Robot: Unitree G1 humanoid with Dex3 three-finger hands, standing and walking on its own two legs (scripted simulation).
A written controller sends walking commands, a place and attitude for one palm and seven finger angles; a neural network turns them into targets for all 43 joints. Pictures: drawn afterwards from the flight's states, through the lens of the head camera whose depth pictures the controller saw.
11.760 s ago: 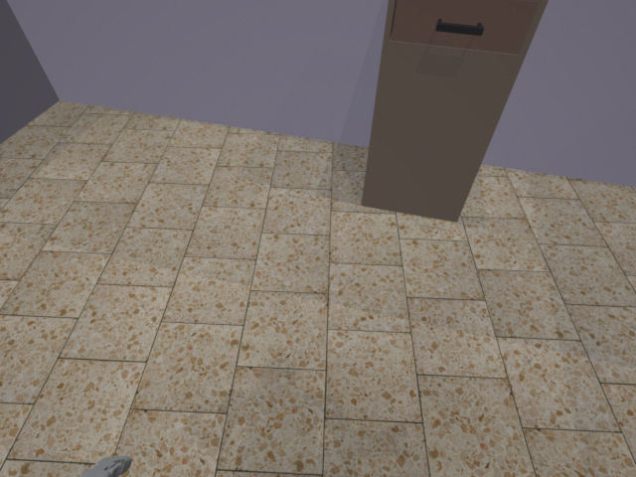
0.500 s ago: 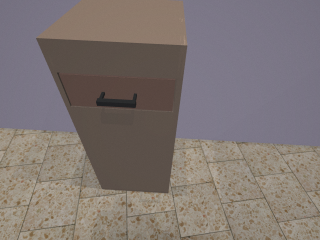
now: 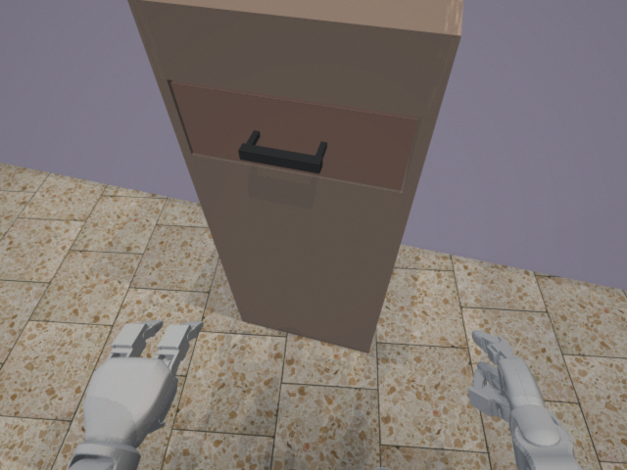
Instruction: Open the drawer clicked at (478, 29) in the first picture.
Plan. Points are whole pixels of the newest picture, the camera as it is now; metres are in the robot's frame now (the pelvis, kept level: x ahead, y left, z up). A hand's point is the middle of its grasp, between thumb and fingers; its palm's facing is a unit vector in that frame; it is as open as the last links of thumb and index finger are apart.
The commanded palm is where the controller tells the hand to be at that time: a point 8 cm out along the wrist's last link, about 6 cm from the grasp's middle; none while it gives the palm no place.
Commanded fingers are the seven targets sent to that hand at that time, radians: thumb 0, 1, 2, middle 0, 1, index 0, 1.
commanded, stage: raise the hand with hooked fingers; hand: left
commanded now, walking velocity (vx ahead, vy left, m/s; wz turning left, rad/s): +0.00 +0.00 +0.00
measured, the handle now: (284, 150) +0.55 +0.15 +0.08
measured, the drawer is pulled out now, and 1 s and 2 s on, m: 0.00 0.00 0.00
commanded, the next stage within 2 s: move the hooked fingers above the handle in 1.38 s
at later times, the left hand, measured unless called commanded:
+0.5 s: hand (149, 281) +0.28 +0.25 +0.10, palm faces +0.06 -0.07 -1.00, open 12.1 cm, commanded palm +0.25 +0.25 +0.16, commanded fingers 0.00 -0.31 0.38 -0.29 -1.08 -0.29 -1.08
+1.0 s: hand (104, 200) +0.31 +0.28 +0.19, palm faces +0.09 -0.02 -1.00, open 13.8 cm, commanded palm +0.28 +0.27 +0.25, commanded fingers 0.00 -0.50 0.30 -0.30 -1.20 -0.30 -1.20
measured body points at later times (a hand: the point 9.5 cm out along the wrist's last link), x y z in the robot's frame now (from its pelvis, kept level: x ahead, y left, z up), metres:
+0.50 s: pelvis +0.03 +0.01 +0.03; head +0.07 -0.03 +0.47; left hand +0.27 +0.25 +0.15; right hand +0.22 -0.22 -0.10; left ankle -0.03 +0.10 -0.70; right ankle +0.05 -0.10 -0.70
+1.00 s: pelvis +0.01 +0.02 +0.04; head +0.02 -0.01 +0.49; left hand +0.30 +0.27 +0.25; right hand +0.23 -0.17 -0.07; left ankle -0.03 +0.10 -0.70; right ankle +0.05 -0.10 -0.70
